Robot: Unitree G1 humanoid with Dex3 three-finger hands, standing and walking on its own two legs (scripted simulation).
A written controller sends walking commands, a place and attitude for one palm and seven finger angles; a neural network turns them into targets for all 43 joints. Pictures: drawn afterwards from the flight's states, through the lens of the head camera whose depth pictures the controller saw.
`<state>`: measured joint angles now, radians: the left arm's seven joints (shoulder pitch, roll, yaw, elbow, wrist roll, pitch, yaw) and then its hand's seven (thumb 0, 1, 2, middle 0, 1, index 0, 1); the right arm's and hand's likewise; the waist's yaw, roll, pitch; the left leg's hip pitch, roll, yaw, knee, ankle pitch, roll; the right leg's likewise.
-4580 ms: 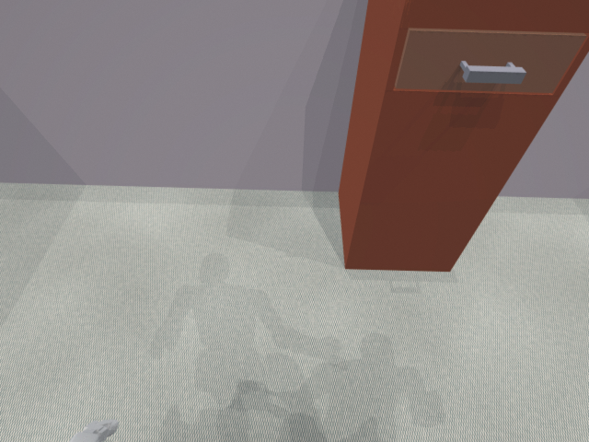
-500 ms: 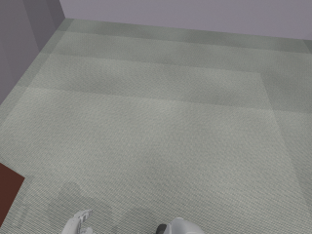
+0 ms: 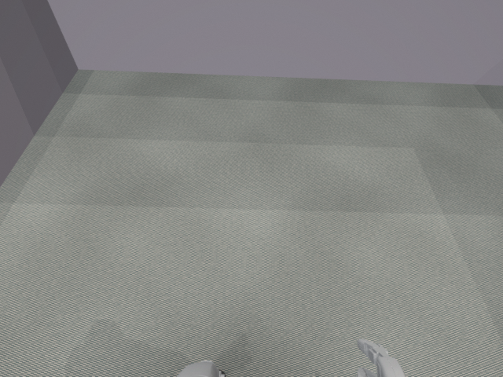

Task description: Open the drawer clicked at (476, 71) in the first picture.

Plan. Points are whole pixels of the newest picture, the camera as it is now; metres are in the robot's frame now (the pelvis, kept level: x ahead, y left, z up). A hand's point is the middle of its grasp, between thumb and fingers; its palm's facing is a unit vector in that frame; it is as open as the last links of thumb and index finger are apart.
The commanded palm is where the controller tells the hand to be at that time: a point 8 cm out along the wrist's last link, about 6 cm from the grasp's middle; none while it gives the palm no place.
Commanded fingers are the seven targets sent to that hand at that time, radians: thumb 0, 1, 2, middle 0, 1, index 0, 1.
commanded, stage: walk to a spot facing it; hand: left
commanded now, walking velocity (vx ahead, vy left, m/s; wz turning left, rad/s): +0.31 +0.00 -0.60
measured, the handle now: out of the picture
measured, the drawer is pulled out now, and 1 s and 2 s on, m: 0.00 0.00 0.00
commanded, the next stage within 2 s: turn to face it in 0.40 s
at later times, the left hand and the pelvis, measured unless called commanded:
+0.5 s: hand (218, 263) +0.35 +0.12 -0.15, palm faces -0.32 -0.92 -0.23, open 7.4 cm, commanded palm none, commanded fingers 0.00 0.90 0.90 -0.20 -0.30 -0.20 -0.30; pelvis +0.16 -0.03 -0.01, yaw -18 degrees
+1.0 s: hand (213, 275) +0.33 +0.13 -0.17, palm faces -0.07 -0.99 -0.15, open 7.3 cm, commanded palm none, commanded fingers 0.00 0.90 0.90 -0.20 -0.30 -0.20 -0.30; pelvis +0.21 -0.03 +0.00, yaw -6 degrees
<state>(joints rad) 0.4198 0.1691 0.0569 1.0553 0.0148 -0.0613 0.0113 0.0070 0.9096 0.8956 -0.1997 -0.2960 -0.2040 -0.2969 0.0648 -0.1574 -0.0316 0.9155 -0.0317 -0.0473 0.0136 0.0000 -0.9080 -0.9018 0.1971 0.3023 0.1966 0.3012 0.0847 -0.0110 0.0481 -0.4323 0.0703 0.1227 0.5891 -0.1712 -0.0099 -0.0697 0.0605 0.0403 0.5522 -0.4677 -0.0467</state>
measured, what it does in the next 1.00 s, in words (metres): walks ahead: right foot, then left foot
